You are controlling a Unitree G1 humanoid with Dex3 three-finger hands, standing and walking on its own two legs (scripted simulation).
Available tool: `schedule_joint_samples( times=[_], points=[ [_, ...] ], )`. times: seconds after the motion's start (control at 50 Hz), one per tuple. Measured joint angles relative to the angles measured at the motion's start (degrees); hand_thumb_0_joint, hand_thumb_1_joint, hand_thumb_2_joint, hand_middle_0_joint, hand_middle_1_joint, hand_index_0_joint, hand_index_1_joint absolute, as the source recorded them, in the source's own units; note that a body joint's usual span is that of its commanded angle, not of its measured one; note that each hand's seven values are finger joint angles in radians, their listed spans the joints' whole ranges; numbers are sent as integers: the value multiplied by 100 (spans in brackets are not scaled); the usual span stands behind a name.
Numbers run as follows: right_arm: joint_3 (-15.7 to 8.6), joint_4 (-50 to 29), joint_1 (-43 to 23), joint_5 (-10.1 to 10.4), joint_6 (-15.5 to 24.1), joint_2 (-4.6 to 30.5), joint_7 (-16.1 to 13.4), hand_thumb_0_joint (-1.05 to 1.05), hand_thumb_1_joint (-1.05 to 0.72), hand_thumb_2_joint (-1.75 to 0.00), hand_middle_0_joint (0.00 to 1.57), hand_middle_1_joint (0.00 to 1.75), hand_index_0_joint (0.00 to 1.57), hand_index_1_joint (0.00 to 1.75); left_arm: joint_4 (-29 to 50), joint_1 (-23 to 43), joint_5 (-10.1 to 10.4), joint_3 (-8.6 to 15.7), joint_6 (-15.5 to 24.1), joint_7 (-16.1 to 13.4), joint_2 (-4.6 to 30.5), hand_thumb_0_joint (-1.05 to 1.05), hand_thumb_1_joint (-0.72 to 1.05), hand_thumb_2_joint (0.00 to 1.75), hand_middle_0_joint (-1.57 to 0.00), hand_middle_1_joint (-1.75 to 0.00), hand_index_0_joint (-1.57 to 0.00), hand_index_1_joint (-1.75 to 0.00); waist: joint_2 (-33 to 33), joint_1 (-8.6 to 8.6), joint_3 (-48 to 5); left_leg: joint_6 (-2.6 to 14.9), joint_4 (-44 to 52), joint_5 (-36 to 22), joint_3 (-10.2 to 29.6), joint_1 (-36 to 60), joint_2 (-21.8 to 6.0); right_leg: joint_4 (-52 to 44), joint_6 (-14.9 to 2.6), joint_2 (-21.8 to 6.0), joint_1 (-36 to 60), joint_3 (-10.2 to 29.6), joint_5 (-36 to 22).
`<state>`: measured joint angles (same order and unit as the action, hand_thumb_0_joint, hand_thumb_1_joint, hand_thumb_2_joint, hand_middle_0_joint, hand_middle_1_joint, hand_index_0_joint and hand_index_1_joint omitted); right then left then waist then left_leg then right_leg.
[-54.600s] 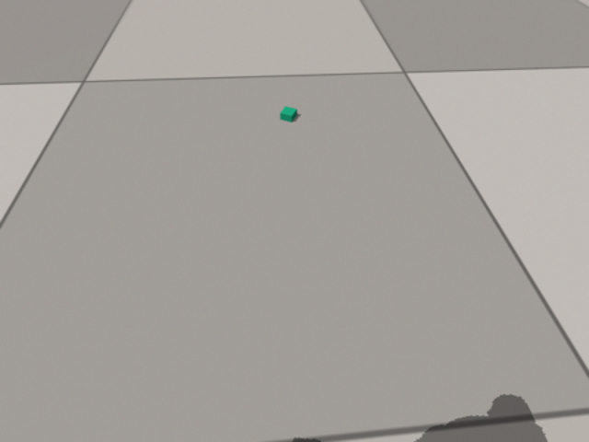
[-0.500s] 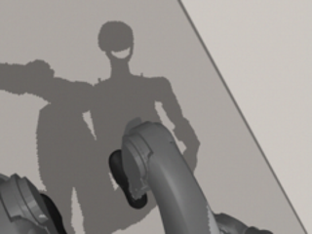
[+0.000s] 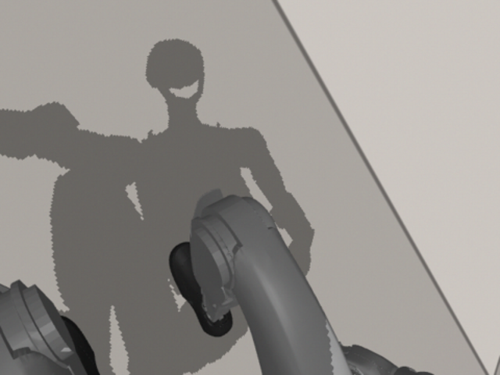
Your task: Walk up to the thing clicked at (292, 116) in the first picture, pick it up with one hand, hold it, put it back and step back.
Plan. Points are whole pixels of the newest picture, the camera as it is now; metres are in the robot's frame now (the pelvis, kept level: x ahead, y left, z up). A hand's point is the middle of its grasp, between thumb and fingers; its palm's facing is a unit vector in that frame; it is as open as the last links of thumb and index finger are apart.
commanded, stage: open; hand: left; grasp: from above
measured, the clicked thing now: out of the picture +0.40 +0.35 -0.29
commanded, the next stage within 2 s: withdraw in 1.26 s
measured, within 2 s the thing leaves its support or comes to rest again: neither
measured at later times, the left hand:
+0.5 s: hand out of the picture +0.41 +0.34 -0.26, palm faces +0.10 -0.49 -0.87, open 10.2 cm
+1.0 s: hand out of the picture +0.41 +0.35 -0.26, palm faces +0.09 -0.48 -0.87, open 10.8 cm
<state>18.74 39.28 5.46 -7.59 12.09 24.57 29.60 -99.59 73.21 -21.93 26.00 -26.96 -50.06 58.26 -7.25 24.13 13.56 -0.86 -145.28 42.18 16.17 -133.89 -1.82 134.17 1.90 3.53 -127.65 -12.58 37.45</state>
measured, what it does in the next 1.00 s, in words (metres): stands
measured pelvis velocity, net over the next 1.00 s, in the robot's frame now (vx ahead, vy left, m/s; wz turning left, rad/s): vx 0.00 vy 0.00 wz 0.00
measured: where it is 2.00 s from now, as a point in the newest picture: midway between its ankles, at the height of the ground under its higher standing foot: (152, 342)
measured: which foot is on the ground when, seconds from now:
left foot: down 0.00-1.00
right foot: down 0.00-1.00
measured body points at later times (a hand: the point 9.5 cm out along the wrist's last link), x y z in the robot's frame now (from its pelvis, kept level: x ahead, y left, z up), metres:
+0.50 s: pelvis +0.00 +0.00 +0.00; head +0.31 +0.12 +0.31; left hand +0.41 +0.37 -0.21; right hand +0.02 -0.25 -0.04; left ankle +0.06 +0.13 -0.28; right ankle +0.12 -0.11 -0.28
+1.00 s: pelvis +0.00 +0.00 +0.01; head +0.31 +0.12 +0.31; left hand +0.41 +0.37 -0.21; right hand +0.02 -0.25 -0.04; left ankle +0.06 +0.13 -0.28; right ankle +0.12 -0.11 -0.28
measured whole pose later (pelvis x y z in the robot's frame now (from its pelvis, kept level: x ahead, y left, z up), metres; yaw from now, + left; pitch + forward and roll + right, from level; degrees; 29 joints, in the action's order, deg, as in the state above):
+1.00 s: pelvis +0.00 +0.00 +0.01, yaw +0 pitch +30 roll -15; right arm 19.2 38.9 4.7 -8.4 12.0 24.0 28.8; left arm -98.4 73.0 -22.2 25.8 -26.8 -49.6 59.0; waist -7.9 23.9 14.3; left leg -1.0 -144.3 42.6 16.3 -133.2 -1.6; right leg 133.2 1.7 3.3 -126.8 -12.8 38.0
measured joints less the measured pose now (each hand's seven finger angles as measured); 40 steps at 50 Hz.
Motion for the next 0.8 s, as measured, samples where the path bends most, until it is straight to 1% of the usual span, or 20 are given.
schedule_joint_samples(
  times=[0.24, 0.34, 0.4, 0.54, 0.7, 0.8],
  points=[
    [-2, -22, -15, -15, -8, -51, -29, 0, -93, -91, 19, 30, 20, 30, 101, -19, -22, -28, -15, 7, -30, -1, 6, 56, -61, -51, -66, -57, -48, -15, 10, -14, 42, 29, 14, 34, -1, -46, -13, -2, 34, -14, 26],
    [-3, -22, -24, -24, -15, -63, -34, 0, -93, -91, 19, 30, 20, 30, 122, -30, -22, 22, -12, 2, -15, -1, 5, 58, -60, -55, -62, -60, -59, -17, 22, -13, 51, 35, 21, 43, 7, -58, -14, -7, 53, -21, 37],
    [11, -34, -25, -27, -21, -60, -35, 0, -93, -91, 19, 30, 20, 30, 140, -30, -4, 15, -17, 9, -17, -1, 4, 59, -59, -56, -60, -61, -65, -19, 33, -15, 52, 40, 18, 53, 12, -57, -16, -13, 66, -20, 49],
    [10, -34, -56, -41, -38, -67, -53, 0, -93, -91, 19, 30, 20, 30, 131, -25, -57, 48, -7, 6, 16, -1, 2, 62, -58, -60, -57, -64, -51, -25, 47, -9, 70, 52, 20, 49, 11, -82, -12, -11, 70, -23, 60],
    [19, -63, -58, -56, -41, -65, -51, 0, -93, -91, 19, 30, 20, 30, 129, -14, -22, 22, -4, 12, 35, -1, 0, 65, -55, -65, -53, -68, -65, -23, 63, -17, 77, 50, 19, 68, 21, -83, -20, -22, 91, -23, 67],
    [28, -49, -62, -60, -42, -59, -63, 0, -93, -91, 19, 30, 20, 30, 119, -32, -38, 19, 0, 23, 60, -1, -2, 67, -52, -67, -50, -70, -58, -20, 52, -25, 82, 55, 24, 67, 21, -84, -28, -23, 84, -28, 69]
  ],
)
